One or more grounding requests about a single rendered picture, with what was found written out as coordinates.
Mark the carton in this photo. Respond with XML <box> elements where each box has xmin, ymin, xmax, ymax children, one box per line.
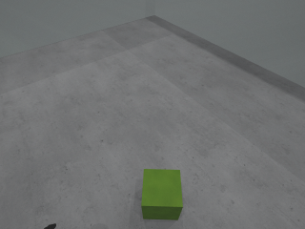
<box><xmin>141</xmin><ymin>169</ymin><xmax>183</xmax><ymax>220</ymax></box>

